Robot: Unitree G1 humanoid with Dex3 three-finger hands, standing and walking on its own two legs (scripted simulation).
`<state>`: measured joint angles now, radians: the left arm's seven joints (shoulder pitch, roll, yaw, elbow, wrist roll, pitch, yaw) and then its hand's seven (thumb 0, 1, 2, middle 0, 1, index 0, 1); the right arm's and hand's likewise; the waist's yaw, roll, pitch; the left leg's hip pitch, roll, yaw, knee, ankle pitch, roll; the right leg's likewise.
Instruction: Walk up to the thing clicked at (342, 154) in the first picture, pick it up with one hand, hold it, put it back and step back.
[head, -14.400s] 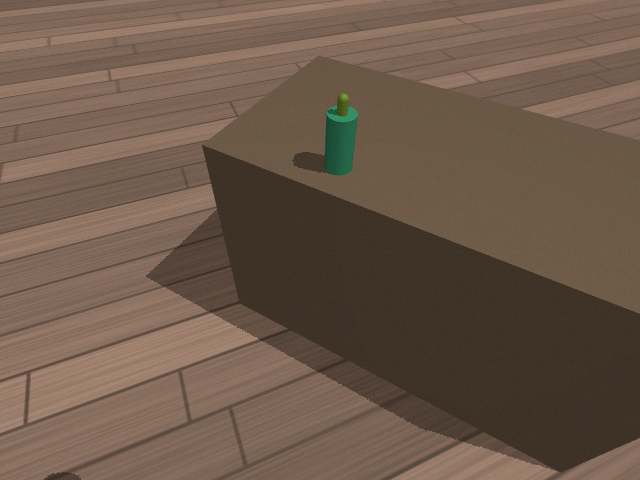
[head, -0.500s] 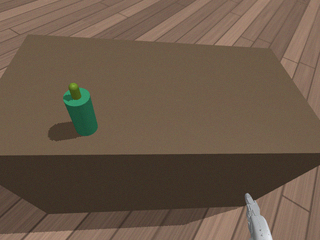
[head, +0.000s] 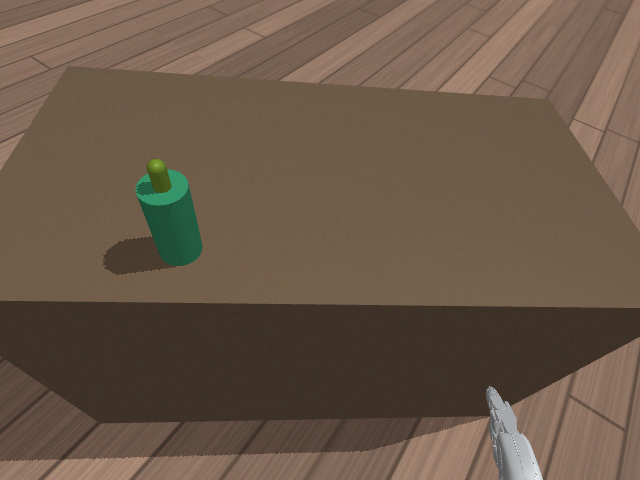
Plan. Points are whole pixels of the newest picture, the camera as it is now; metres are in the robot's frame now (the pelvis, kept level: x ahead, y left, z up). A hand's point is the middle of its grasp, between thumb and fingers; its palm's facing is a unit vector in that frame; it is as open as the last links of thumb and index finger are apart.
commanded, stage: approach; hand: left
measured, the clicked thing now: (169, 210) +0.46 +0.18 +0.05
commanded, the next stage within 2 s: close in in 0.12 s
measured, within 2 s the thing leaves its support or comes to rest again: neither
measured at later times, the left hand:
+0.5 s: hand (142, 215) +0.46 +0.22 +0.04, palm faces +0.13 -0.99 +0.02, open 17.3 cm
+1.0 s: hand (172, 227) +0.45 +0.18 +0.03, palm faces +0.12 -0.99 +0.02, open 17.3 cm
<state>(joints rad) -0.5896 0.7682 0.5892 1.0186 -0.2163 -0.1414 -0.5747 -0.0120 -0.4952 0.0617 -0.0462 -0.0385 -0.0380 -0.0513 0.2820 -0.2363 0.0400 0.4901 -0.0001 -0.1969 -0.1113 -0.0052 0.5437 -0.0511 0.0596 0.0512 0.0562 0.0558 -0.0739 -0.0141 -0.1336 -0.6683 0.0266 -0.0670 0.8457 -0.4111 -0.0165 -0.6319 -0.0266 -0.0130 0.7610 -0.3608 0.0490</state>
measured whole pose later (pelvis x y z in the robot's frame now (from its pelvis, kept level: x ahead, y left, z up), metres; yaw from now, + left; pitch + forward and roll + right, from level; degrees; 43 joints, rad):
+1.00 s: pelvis -0.02 -0.01 -0.04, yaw -2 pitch +18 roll -2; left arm -0.68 0.40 0.37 0.94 -0.11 -0.34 -0.10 -0.01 -0.51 0.01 -0.08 -0.01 -0.09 -0.01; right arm 0.40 -0.25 -0.06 0.07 -0.03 -0.01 0.01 -0.01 0.54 -0.05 0.06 0.05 0.06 0.06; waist -0.15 -0.02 -0.12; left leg -0.89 0.04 -0.06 1.06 -0.48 -0.03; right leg -0.87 -0.01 0.01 1.00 -0.43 0.04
